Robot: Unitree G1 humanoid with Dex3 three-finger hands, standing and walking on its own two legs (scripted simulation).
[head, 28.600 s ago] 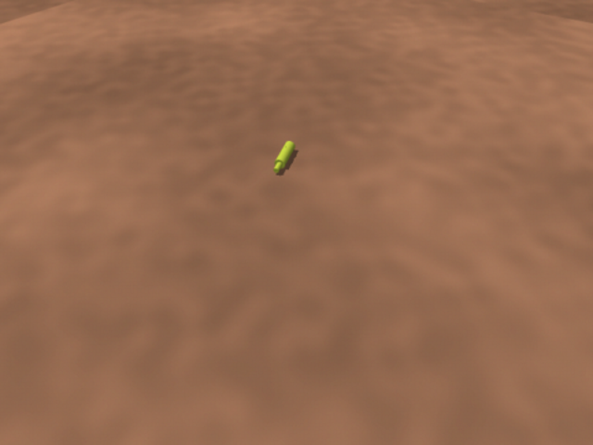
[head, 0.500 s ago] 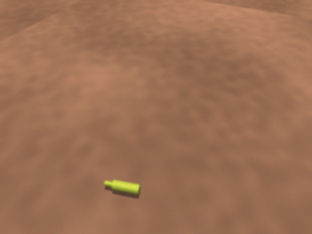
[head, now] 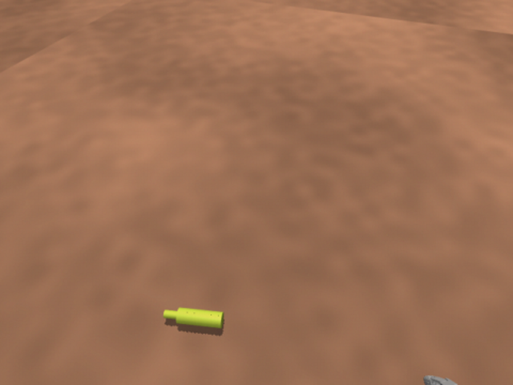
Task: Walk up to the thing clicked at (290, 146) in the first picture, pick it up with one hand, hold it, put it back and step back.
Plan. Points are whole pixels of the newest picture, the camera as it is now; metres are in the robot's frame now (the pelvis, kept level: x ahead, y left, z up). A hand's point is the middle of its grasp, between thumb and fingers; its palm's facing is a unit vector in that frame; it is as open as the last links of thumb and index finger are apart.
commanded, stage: walk up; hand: left
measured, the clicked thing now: (193, 316) +0.49 +0.28 -0.74
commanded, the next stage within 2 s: stand in 0.18 s
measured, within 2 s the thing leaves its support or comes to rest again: neither
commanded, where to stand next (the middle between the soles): +0.08 +0.02 m, yaw -2 degrees
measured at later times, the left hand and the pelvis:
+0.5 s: hand out of the picture +0.08 +0.25 -0.15, palm faces -0.04 -0.94 -0.34, open 7.4 cm; pelvis +0.01 +0.00 +0.01, yaw +0 degrees
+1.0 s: hand out of the picture +0.09 +0.25 -0.14, palm faces -0.01 -0.94 -0.35, open 7.4 cm; pelvis +0.02 -0.01 +0.01, yaw +1 degrees
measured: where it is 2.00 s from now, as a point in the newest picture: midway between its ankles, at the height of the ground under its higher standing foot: outside the picture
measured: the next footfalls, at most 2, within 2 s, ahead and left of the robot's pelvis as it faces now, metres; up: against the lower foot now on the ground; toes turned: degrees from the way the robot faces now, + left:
none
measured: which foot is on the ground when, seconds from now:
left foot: down 0.00-1.00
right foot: down 0.00-1.00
